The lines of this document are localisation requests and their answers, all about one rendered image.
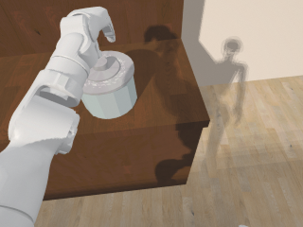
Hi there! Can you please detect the knob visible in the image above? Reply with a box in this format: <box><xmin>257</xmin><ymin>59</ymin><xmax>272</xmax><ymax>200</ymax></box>
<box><xmin>93</xmin><ymin>57</ymin><xmax>109</xmax><ymax>71</ymax></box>

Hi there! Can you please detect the robot left forearm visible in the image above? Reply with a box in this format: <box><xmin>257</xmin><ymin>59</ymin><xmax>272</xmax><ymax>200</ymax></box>
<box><xmin>8</xmin><ymin>11</ymin><xmax>99</xmax><ymax>140</ymax></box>

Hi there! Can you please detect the pot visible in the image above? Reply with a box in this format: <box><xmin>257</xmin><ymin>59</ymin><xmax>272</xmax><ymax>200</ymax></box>
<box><xmin>81</xmin><ymin>76</ymin><xmax>137</xmax><ymax>119</ymax></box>

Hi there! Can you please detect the lid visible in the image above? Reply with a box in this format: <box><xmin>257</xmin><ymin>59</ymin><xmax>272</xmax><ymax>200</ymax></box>
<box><xmin>82</xmin><ymin>50</ymin><xmax>134</xmax><ymax>96</ymax></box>

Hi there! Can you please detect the table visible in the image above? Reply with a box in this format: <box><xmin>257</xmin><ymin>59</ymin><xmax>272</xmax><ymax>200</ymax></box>
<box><xmin>0</xmin><ymin>0</ymin><xmax>210</xmax><ymax>201</ymax></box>

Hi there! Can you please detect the robot left hand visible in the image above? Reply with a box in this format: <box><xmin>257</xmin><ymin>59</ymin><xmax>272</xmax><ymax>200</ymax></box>
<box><xmin>66</xmin><ymin>7</ymin><xmax>116</xmax><ymax>58</ymax></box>

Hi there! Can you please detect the left robot upper arm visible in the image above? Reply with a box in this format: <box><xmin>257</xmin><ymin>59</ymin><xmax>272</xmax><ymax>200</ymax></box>
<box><xmin>0</xmin><ymin>95</ymin><xmax>80</xmax><ymax>227</ymax></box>

